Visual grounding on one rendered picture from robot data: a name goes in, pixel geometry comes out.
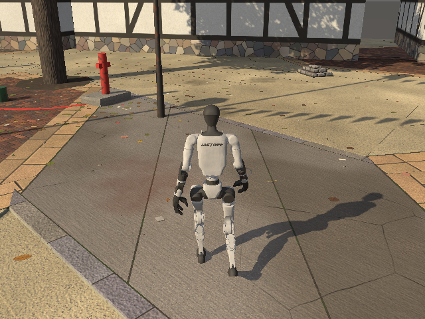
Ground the robot right hand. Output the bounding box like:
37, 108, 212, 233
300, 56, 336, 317
233, 180, 248, 193

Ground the left robot foot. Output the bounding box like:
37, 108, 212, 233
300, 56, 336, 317
197, 247, 206, 264

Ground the humanoid robot torso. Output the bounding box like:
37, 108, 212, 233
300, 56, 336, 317
197, 131, 227, 199

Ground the robot left upper arm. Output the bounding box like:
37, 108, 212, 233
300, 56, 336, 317
181, 134, 198, 171

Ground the robot left forearm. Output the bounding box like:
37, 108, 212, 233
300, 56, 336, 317
174, 162, 188, 197

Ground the robot right upper arm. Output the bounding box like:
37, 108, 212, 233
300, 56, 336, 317
226, 133, 243, 169

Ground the robot right forearm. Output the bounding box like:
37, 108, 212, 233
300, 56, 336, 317
236, 159, 248, 183

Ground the robot left hand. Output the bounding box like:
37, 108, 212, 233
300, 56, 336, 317
173, 195, 188, 215

